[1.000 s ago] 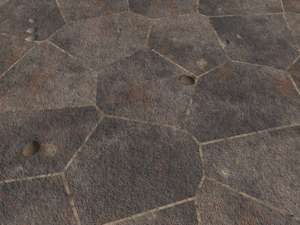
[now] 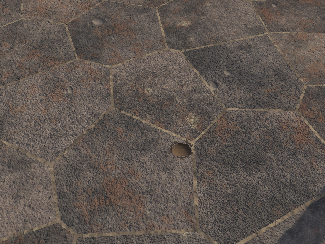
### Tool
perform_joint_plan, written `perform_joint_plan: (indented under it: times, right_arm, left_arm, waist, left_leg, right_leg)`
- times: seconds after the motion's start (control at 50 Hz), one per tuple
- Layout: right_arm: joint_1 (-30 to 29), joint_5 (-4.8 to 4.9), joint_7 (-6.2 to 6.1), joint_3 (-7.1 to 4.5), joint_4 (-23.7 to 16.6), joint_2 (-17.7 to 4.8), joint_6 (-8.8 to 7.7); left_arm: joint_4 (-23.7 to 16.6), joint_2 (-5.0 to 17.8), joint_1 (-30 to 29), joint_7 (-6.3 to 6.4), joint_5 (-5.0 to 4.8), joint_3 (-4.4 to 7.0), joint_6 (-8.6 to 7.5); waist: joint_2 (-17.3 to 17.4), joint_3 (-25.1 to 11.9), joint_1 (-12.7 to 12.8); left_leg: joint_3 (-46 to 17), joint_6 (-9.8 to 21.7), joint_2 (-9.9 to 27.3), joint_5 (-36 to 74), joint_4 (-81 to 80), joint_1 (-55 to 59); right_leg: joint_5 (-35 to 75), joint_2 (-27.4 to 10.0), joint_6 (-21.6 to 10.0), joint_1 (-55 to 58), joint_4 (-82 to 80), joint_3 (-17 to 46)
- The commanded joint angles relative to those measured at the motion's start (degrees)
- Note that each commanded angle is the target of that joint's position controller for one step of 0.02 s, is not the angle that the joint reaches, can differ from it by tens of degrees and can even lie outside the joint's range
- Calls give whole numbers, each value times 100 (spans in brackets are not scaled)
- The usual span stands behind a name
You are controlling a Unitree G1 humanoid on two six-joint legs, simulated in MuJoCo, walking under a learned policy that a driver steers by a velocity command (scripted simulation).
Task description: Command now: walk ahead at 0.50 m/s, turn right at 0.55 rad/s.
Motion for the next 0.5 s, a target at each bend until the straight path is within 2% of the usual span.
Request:
perform_joint_plan:
  times: [0.02,0.04,0.08,0.1,0.12,0.14,0.16,0.18,0.2,0.22,0.24,0.26,0.3,0.36,0.42,0.5]
  right_arm:
    - [122,-37,-55,-160,-283,-804,9]
    - [207,-48,-66,-177,-263,-856,52]
    - [305,-73,-86,-218,-249,-1020,133]
    - [349,-87,-86,-239,-243,-1108,189]
    - [291,-60,-71,-241,-302,-1143,239]
    - [135,-9,-43,-199,-535,-1049,247]
    - [93,14,117,-78,-1053,-434,188]
    - [-873,-92,130,-195,-1204,-978,152]
    - [-1094,-2,150,-162,-1338,-833,96]
    - [-931,4,135,-145,-1236,-786,61]
    - [-782,-66,115,-150,-1173,-758,119]
    - [-561,-162,114,-142,-1108,-720,228]
    - [-595,-197,140,-146,-1142,-670,390]
    - [-1210,-174,157,-135,-1371,-629,442]
    - [-1941,-146,156,-125,-1609,-668,438]
    - [-2602,-104,209,-65,-1852,-672,384]
  left_arm:
    - [-457,213,-436,-76,15,10,-41]
    - [-503,223,-503,-80,28,21,-48]
    - [-522,273,-366,-43,63,66,-58]
    - [-440,337,0,-13,70,110,-76]
    - [-227,464,769,41,94,192,-131]
    - [1,992,1758,127,180,369,-173]
    - [-81,1703,1767,188,84,513,-132]
    - [-62,1621,2081,235,-48,497,-24]
    - [25,1473,1759,287,-75,448,8]
    - [-3,1188,1428,294,-121,376,-9]
    - [-68,1066,1131,306,-157,343,-51]
    - [-121,924,918,310,-174,295,-102]
    - [-115,970,1016,288,-192,294,-235]
    - [-24,1179,1394,278,-199,352,-286]
    - [30,1164,1800,276,-200,363,-283]
    - [55,1178,2211,297,-146,372,-282]
  waist:
    - [483,316,56]
    - [463,324,23]
    - [537,85,52]
    - [577,-174,189]
    - [466,-624,539]
    - [-55,-1300,957]
    - [-1398,-1626,601]
    - [-198,-1406,981]
    - [-136,-683,743]
    - [206,-274,444]
    - [236,-146,179]
    - [136,-193,-18]
    - [102,-311,-96]
    - [74,-154,44]
    - [-88,-21,323]
    - [-185,23,598]
  left_leg:
    - [-586,534,1814,2883,-843,8]
    - [-484,522,1821,3266,-649,257]
    - [-234,465,1788,4734,159,626]
    - [-114,450,1765,5331,932,685]
    - [57,320,1673,5346,2123,341]
    - [113,86,1497,3844,3868,-887]
    - [-207,-275,200,-1422,5882,-3600]
    - [-1405,-240,193,-1160,6073,-4390]
    - [-1520,-184,473,-607,5798,-4634]
    - [-1541,-169,663,-262,5169,-4226]
    - [-1565,-208,745,-158,4767,-3727]
    - [-1578,-281,774,-102,4522,-3296]
    - [-1514,-383,682,68,4263,-3026]
    - [-1472,-518,638,655,3545,-3295]
    - [-1540,-565,577,1263,2804,-3650]
    - [-1573,-496,372,1586,2010,-3673]
  right_leg:
    - [-340,9,-188,281,-470,-108]
    - [-662,98,-244,310,-607,-206]
    - [-1381,454,-383,750,-814,-460]
    - [-1641,695,-487,1223,-951,-554]
    - [-1436,902,-657,2256,-1371,-514]
    - [-1771,87,-1045,3794,-1777,816]
    - [-1673,-1663,-1918,5446,-2437,4050]
    - [-1463,-1623,-1809,5390,-2866,4398]
    - [-964,-1524,-1630,4834,-2851,3530]
    - [-205,-1242,-1386,4026,-2950,2945]
    - [284,-916,-1204,3453,-3025,2463]
    - [556,-696,-1130,3092,-3104,2151]
    - [1041,-486,-1160,2830,-3167,1930]
    - [739,-362,-1100,2768,-3329,1921]
    - [385,-329,-978,3066,-3352,2092]
    - [716,-338,-904,3474,-3086,2245]
Velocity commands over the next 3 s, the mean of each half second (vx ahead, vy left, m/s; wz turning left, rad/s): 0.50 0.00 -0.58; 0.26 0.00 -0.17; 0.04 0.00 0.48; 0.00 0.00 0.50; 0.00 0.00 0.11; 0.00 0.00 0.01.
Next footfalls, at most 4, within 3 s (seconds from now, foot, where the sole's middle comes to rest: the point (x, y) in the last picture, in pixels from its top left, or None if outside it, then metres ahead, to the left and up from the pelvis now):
0.12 right None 0.20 -0.09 -0.77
0.66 left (166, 228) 0.54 0.00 -0.77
1.08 right None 0.45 -0.18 -0.77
1.50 left None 0.43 0.05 -0.77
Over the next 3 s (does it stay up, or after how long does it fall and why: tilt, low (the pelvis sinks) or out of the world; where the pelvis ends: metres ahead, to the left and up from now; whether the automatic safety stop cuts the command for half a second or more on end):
stays up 0.38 -0.03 0.01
